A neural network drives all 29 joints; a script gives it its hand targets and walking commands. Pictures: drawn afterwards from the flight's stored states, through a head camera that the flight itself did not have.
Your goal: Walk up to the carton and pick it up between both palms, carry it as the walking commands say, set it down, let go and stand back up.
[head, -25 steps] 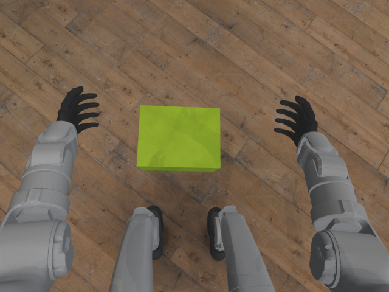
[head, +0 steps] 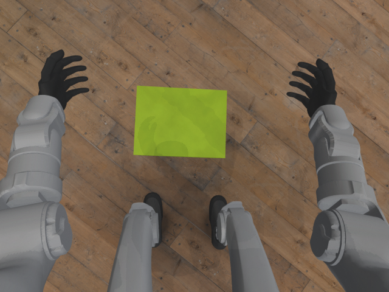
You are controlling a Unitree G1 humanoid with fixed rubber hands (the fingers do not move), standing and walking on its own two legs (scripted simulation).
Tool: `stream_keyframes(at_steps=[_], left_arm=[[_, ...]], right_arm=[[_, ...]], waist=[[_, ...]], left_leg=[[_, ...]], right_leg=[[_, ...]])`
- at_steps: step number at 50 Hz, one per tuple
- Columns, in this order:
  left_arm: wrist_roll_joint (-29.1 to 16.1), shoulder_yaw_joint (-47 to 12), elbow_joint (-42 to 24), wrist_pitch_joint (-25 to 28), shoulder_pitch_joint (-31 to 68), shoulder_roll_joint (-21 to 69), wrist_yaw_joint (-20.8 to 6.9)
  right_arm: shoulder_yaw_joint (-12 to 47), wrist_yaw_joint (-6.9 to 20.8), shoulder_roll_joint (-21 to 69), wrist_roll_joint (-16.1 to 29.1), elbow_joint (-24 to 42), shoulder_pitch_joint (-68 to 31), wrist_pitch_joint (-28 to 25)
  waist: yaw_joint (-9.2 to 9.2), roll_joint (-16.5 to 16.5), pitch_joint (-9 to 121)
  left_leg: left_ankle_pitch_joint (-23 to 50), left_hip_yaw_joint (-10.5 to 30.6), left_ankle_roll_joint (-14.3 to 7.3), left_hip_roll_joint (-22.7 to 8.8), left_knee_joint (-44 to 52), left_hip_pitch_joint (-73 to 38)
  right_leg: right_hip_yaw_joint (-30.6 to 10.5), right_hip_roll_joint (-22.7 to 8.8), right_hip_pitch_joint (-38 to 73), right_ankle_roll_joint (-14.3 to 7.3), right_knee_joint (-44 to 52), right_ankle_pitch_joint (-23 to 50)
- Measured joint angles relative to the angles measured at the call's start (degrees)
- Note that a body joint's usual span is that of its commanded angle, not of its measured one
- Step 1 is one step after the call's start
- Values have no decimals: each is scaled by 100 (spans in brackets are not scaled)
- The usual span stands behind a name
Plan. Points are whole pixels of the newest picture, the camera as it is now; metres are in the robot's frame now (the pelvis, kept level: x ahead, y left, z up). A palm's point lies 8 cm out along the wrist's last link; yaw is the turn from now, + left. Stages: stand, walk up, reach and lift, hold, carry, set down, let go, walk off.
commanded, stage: reach and lift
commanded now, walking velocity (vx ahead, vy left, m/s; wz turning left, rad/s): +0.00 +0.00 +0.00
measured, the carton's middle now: (180, 125) +0.47 +0.02 -0.54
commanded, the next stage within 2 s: none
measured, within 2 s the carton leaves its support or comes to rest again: neither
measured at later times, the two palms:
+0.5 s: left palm (88, 110) +0.48 +0.26 -0.30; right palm (280, 114) +0.46 -0.25 -0.29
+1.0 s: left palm (112, 118) +0.48 +0.23 -0.42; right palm (256, 126) +0.45 -0.22 -0.42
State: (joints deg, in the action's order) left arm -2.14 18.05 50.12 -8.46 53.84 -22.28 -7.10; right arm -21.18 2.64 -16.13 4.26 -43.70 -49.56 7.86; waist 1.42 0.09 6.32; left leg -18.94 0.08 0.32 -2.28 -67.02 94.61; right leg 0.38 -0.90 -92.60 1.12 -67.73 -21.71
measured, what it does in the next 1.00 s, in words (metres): lowers itself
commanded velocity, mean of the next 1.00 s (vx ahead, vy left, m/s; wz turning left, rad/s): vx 0.00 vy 0.00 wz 0.00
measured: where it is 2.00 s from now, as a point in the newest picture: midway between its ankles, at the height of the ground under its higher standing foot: (186, 230)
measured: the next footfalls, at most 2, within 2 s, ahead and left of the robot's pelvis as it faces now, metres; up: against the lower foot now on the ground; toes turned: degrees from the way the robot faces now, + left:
none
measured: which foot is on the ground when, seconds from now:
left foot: down 0.00-1.00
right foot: down 0.00-1.00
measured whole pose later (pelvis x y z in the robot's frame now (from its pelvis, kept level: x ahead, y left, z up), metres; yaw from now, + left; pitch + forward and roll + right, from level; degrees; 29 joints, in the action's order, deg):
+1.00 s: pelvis -0.07 +0.00 -0.25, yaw -1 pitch +30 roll -2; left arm -16.7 4.3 64.2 -7.0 84.6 -32.0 1.9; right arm -7.4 -5.4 -24.1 18.2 -56.7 -78.5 7.7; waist 1.4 -1.5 -29.9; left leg -27.2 2.5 0.4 -2.1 -121.1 124.3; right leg -0.3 0.1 -121.5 1.8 -122.3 -31.1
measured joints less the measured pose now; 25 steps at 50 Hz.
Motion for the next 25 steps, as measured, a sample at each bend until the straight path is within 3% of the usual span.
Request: stream_keyframes(at_steps=[8,13,23,25], left_arm=[[-73,9,77,-39,563,-95,46],[-250,-81,-158,-227,981,-213,165],[-1072,-600,-658,-730,2196,-1151,464],[-1265,-751,-578,-700,2330,-1198,523]], right_arm=[[86,-102,-82,-11,-207,-548,135],[158,-193,-184,25,122,-867,279],[533,-491,-1115,752,702,-2164,742],[658,-510,-1192,900,492,-2357,703]], waist=[[-51,-46,-150],[-68,-4,-620],[-15,47,-3518],[-20,41,-3703]], left_leg=[[-259,17,13,-25,-1168,1094],[-351,65,0,19,-1885,1616],[-540,150,-34,76,-3065,1149],[-594,148,-35,76,-3309,1290]], right_leg=[[-42,28,-1115,6,-1205,-270],[-29,-7,-1611,9,-1942,-405],[-5,-43,-1068,30,-3102,-648],[-20,-38,-1207,31,-3347,-703]])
